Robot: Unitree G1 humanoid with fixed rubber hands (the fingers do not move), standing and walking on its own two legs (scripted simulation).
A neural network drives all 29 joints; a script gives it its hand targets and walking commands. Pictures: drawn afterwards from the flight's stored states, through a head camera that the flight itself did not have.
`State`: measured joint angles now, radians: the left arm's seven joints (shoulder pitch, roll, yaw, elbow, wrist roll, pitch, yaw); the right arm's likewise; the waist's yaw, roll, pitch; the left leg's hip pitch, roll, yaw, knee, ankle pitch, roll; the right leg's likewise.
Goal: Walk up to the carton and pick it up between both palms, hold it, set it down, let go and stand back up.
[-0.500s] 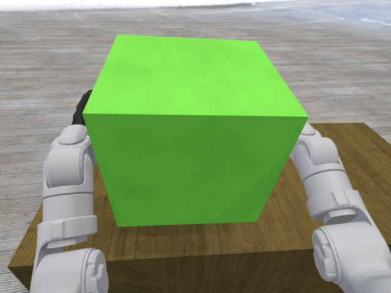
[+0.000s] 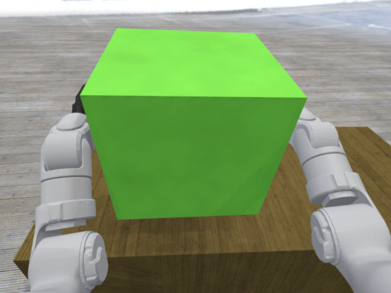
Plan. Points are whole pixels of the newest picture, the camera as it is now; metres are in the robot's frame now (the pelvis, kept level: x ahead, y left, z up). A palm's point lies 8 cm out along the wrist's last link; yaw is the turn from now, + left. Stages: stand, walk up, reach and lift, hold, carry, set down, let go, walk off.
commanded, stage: hold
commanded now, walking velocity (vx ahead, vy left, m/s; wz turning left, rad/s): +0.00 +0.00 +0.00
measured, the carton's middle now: (188, 122) +0.41 +0.00 +0.22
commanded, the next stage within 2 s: none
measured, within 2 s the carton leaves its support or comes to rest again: neither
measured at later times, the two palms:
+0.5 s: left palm (84, 118) +0.37 +0.20 +0.25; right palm (287, 110) +0.38 -0.19 +0.26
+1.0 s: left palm (84, 116) +0.37 +0.20 +0.26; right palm (287, 109) +0.38 -0.19 +0.26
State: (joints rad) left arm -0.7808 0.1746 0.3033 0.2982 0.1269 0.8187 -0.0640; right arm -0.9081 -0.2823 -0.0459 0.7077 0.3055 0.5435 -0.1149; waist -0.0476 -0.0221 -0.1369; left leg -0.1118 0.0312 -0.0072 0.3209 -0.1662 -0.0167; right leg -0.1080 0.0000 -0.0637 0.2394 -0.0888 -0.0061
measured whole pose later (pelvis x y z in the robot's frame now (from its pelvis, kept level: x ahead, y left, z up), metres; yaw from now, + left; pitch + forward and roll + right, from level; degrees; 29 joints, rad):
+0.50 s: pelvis +0.01 +0.00 +0.00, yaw +0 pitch -3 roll -1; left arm -0.76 0.18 0.29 0.27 0.12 0.84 -0.07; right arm -0.90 -0.30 0.00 0.67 0.35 0.58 -0.14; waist -0.06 -0.01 -0.14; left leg -0.09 0.04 -0.01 0.34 -0.19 -0.02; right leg -0.08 0.00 -0.07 0.23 -0.10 0.00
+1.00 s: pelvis +0.00 +0.00 +0.00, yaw +0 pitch -2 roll -1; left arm -0.81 0.19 0.30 0.35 0.12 0.82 -0.07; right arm -0.94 -0.30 -0.02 0.74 0.32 0.57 -0.12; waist -0.05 -0.02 -0.15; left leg -0.12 0.04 -0.01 0.32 -0.17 -0.02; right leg -0.12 0.00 -0.06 0.24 -0.09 -0.01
